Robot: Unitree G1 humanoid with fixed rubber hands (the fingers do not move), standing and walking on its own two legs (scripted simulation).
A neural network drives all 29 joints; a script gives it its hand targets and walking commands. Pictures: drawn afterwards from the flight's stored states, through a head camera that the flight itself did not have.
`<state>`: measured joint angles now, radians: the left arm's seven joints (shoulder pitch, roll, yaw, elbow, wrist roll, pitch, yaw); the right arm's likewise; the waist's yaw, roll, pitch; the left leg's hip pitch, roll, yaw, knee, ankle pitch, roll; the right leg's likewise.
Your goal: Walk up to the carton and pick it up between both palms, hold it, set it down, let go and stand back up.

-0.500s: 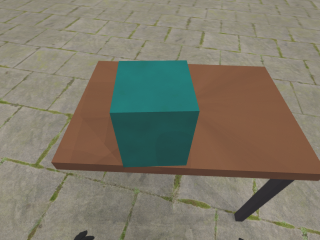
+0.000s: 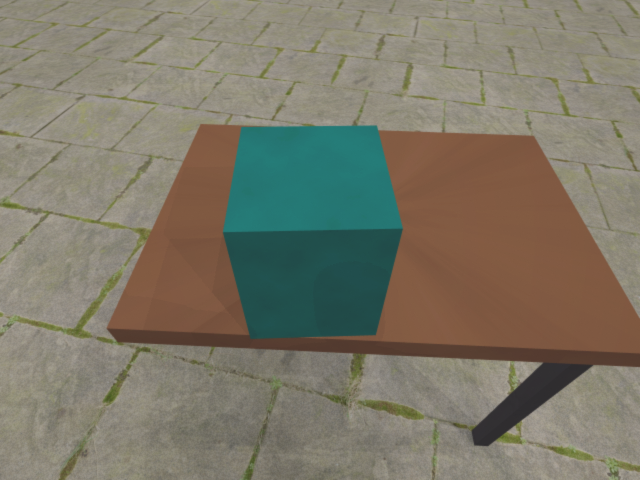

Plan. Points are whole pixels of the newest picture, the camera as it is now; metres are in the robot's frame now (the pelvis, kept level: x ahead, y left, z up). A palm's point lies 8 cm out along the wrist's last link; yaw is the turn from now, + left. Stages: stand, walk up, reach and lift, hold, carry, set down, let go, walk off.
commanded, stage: walk up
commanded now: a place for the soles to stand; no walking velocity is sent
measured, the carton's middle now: (311, 235) +0.45 +0.03 +0.04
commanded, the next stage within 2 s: reach and lift in 1.28 s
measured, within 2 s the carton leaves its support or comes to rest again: neither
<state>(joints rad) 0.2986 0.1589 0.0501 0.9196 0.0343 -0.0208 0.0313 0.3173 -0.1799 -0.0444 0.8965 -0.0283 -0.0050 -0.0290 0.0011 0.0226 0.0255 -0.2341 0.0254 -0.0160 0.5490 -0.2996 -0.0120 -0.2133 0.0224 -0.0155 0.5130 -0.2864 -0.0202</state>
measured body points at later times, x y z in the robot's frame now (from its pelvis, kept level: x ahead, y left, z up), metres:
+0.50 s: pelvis +0.04 +0.05 -0.01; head +0.05 +0.05 +0.44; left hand +0.14 +0.31 -0.12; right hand +0.14 -0.21 -0.11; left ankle +0.00 +0.13 -0.73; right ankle +0.00 -0.09 -0.70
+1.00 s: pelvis +0.03 +0.04 +0.00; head +0.04 +0.04 +0.45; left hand +0.16 +0.31 -0.10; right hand +0.16 -0.21 -0.10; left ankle +0.00 +0.13 -0.73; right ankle +0.09 -0.07 -0.73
